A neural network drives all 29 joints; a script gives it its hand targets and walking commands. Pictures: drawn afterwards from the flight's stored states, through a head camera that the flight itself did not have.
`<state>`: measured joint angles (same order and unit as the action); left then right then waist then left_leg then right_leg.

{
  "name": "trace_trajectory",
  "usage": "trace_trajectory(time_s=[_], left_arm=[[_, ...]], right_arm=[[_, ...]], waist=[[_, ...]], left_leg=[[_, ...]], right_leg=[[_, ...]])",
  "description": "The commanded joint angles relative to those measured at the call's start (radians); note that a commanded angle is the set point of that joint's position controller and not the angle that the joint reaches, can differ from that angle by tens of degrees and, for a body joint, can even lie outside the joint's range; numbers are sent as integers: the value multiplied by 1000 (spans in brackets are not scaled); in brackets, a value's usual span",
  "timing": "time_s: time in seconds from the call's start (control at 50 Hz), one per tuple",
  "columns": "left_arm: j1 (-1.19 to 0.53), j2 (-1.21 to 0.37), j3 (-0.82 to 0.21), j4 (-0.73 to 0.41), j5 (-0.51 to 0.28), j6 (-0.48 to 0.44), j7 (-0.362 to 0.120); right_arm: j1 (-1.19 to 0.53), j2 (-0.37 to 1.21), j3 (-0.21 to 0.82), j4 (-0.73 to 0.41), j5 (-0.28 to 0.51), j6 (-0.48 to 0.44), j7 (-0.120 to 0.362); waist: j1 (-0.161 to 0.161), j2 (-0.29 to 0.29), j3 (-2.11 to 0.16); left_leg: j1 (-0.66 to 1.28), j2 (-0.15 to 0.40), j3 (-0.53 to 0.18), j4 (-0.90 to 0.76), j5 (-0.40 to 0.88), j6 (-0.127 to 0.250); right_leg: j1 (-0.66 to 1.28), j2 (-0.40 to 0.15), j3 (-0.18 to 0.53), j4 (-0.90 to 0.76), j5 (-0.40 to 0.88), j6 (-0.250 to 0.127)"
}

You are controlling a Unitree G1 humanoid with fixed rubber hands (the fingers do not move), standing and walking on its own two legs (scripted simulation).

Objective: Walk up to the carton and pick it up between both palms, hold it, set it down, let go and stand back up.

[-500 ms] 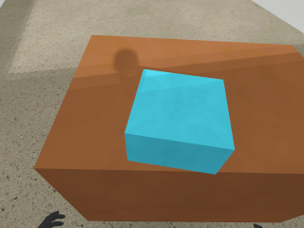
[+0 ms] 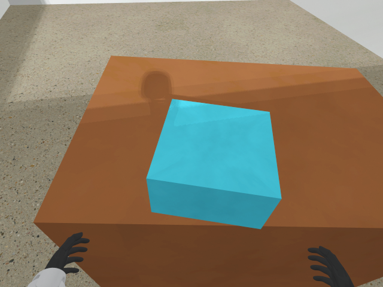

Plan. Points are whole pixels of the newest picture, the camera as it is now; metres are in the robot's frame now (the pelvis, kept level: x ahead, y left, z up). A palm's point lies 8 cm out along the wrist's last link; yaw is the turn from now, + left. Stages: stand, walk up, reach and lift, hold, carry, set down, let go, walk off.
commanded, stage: reach and lift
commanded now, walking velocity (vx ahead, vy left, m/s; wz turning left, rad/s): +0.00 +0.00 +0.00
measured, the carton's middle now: (213, 159) +0.42 -0.04 +0.02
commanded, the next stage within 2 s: none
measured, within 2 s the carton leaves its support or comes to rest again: neither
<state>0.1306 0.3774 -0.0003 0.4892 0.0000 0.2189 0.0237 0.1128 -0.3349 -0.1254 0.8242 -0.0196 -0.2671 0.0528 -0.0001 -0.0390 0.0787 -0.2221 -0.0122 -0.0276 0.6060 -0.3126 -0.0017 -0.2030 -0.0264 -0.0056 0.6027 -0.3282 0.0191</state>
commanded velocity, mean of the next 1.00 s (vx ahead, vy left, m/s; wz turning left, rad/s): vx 0.00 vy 0.00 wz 0.00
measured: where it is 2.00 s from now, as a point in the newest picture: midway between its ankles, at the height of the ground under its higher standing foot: outside the picture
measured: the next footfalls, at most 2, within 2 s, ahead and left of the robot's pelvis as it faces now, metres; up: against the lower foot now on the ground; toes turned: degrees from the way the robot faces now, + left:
none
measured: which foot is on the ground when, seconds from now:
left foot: down 0.00-1.00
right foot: down 0.00-1.00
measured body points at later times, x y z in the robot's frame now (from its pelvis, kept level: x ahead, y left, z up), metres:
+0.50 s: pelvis -0.03 +0.00 +0.01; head -0.05 +0.00 +0.46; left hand +0.17 +0.26 -0.01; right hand +0.15 -0.27 +0.02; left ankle +0.01 +0.12 -0.73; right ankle +0.00 -0.13 -0.73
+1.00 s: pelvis -0.02 +0.00 +0.01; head -0.03 +0.00 +0.46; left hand +0.22 +0.23 +0.05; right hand +0.19 -0.25 +0.08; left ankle +0.01 +0.12 -0.73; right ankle +0.00 -0.13 -0.73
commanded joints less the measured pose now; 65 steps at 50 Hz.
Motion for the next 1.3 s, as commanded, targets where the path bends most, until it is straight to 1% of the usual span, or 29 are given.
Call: trace_trajectory(time_s=[0.0,0.06,0.1,0.12,0.14,0.16,0.24,0.26,0.3,0.34,0.38,0.4,0.44,0.48,0.56,0.6,0.62,0.64,0.68,0.74,0.82,0.9,1.04,1.06,1.1,1.12,1.14,1.2,1.28], left_arm=[[99,85,173,-267,3,-35,-13],[101,97,195,-309,-6,-58,-18],[65,110,185,-341,-51,-88,-20],[51,121,186,-363,-66,-96,-19],[53,108,162,-376,-86,-104,-17],[58,111,161,-399,-98,-116,-21],[54,118,148,-384,-130,-112,-26],[63,100,131,-390,-153,-110,-27],[31,104,124,-421,-174,-106,-13],[11,97,118,-469,-179,-97,0],[32,89,140,-451,-166,-85,7],[54,94,139,-461,-177,-85,-1],[41,84,135,-494,-181,-82,-3],[41,94,131,-515,-203,-80,-5],[-7,115,123,-560,-256,-86,-15],[18,110,119,-581,-270,-81,-9],[14,116,127,-582,-280,-74,-15],[-5,141,150,-610,-276,-77,-13],[-45,145,137,-636,-300,-77,-16],[-18,134,135,-674,-303,-71,-2],[-9,154,160,-701,-309,-65,-16],[12,132,139,-791,-307,-67,0],[-49,133,166,-777,-319,-60,-8],[-67,135,170,-780,-322,-58,-15],[-19,125,171,-809,-319,-56,-12],[-83,135,163,-810,-320,-43,-14],[-56,136,171,-836,-317,-43,-9],[-213,153,156,-817,-342,-29,-5],[-171,125,182,-780,-321,19,-1]], right_arm=[[120,-109,31,-127,95,3,6],[166,-54,42,-223,109,22,-9],[155,-42,50,-318,115,24,-18],[154,-26,48,-347,128,32,-24],[185,-23,32,-385,123,39,-28],[197,-7,33,-450,115,48,-35],[229,19,21,-548,111,116,-46],[213,17,19,-621,113,127,-45],[187,0,-1,-695,116,168,-36],[188,-7,-4,-734,124,219,-29],[189,-16,-2,-762,137,259,-23],[214,-12,1,-787,141,277,-27],[213,-20,-5,-842,150,304,-30],[212,2,11,-879,168,329,-32],[179,11,-7,-1006,164,376,-55],[185,19,-4,-1012,181,402,-59],[194,21,-13,-1014,183,414,-63],[186,36,6,-1036,200,429,-70],[153,45,-2,-1097,216,436,-79],[152,27,-6,-1120,230,445,-73],[174,39,8,-1162,243,468,-92],[191,37,3,-1187,275,468,-91],[148,15,22,-1247,285,465,-98],[147,25,26,-1253,281,473,-101],[173,9,27,-1236,308,473,-98],[123,-15,3,-1235,298,485,-101],[137,-20,-3,-1251,296,493,-98],[-8,-22,-22,-1286,299,500,-104],[16,-51,-22,-1226,313,520,-102]], waist=[[14,52,-105],[34,49,-87],[35,9,-115],[44,26,-99],[22,25,-109],[34,-5,-88],[27,17,-13],[42,-11,-15],[37,13,-15],[31,96,-2],[30,107,-9],[20,91,-9],[35,106,-12],[39,105,-21],[24,-11,-39],[37,13,-28],[24,-15,-34],[48,1,-31],[45,-29,-38],[51,16,-34],[47,-2,-52],[54,69,-57],[73,46,-100],[59,26,-84],[75,59,-107],[54,63,-98],[66,58,-94],[49,58,-144],[57,69,-137]], left_leg=[[168,0,83,-212,480,-38],[168,-17,115,-252,401,-26],[177,-11,114,-260,363,-17],[181,-17,126,-269,337,-14],[170,-14,124,-289,305,-15],[167,-16,128,-297,253,-5],[146,-21,140,-345,116,8],[138,-7,143,-345,99,6],[68,4,135,-383,14,12],[-57,33,127,-441,-85,29],[-155,60,117,-467,-132,48],[-156,55,128,-464,-123,55],[-217,66,118,-482,-137,63],[-195,49,128,-454,-112,46],[-111,30,115,-425,-125,54],[-90,26,112,-424,-93,38],[-58,20,102,-408,-69,34],[-45,6,111,-398,-67,39],[22,-13,100,-372,-46,26],[9,9,84,-402,-56,14],[51,-2,88,-377,1,17],[56,8,71,-387,35,-8],[70,1,66,-346,133,-6],[66,-3,63,-351,103,2],[109,2,64,-339,201,-13],[86,0,49,-339,167,-13],[87,10,49,-346,179,-19],[68,2,52,-333,118,-13],[89,10,60,-336,187,-20]], right_leg=[[163,47,-11,-225,505,-19],[191,36,11,-266,450,-13],[175,33,10,-275,403,-5],[177,26,19,-288,375,0],[180,34,18,-301,325,-13],[168,26,22,-313,292,-7],[125,22,37,-352,120,-25],[115,21,27,-349,87,-31],[138,30,18,-332,21,-41],[235,44,5,-287,29,-31],[327,57,3,-249,71,-25],[341,58,10,-255,74,-15],[382,60,12,-239,76,-11],[336,41,26,-254,59,-20],[255,38,33,-291,-11,-14],[228,28,38,-296,5,-25],[197,23,41,-310,2,-27],[175,4,60,-326,-25,-27],[86,-5,63,-347,-58,-37],[76,12,58,-338,-43,-44],[79,10,67,-341,5,-36],[87,24,67,-336,43,-51],[82,29,76,-326,96,-42],[79,24,78,-338,70,-37],[90,35,79,-326,154,-40],[69,34,80,-328,117,-45],[85,42,74,-323,131,-48],[58,30,89,-318,88,-46],[93,43,80,-309,150,-50]])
